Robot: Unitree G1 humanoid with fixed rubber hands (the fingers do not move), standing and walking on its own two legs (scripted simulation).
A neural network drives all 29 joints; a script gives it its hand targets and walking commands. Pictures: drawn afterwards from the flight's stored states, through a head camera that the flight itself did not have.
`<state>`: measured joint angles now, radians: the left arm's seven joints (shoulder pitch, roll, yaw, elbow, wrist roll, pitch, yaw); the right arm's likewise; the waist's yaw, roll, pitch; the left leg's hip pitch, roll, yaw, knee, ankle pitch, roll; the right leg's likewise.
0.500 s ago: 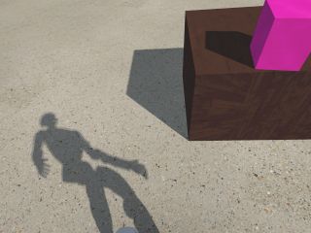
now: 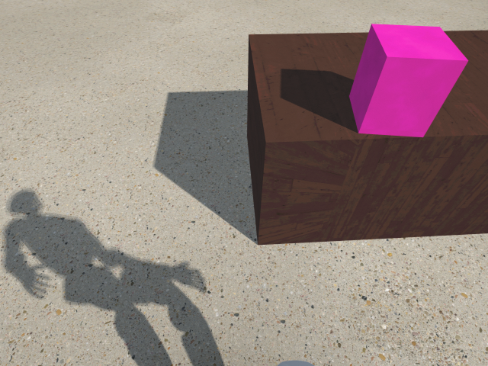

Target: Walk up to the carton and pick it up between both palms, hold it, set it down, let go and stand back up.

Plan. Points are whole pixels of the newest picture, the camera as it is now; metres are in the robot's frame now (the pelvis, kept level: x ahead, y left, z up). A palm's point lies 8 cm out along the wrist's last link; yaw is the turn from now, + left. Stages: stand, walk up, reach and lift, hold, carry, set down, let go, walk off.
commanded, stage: walk up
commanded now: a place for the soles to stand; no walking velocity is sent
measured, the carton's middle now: (397, 81) +0.89 -0.44 -0.01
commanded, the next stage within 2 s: none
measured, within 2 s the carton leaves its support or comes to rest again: neither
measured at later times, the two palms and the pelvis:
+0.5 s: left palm out of the picture +0.13 +0.22 -0.09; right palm out of the picture +0.16 -0.45 -0.09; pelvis +0.10 -0.11 +0.01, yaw -1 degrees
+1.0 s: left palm (202, 290) +0.27 +0.11 -0.10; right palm out of the picture +0.28 -0.56 -0.12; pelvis +0.23 -0.23 -0.01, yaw +0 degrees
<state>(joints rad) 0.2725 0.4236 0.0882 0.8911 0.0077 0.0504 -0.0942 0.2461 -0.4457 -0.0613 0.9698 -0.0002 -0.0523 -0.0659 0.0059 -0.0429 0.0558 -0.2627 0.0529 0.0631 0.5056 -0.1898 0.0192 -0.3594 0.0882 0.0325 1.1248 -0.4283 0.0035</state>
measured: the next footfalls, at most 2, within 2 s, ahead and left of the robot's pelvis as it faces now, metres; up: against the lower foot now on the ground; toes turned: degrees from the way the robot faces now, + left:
right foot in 0.18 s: +0.10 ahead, -0.21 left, +0.00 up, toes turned -1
left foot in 0.56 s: +0.24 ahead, +0.02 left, +0.00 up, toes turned +0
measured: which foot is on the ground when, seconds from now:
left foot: down 0.00-0.20, up 0.22-0.54, down 0.56-0.94, up 0.96-1.00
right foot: up 0.00-0.16, down 0.18-0.58, up 0.60-0.90, down 0.92-1.00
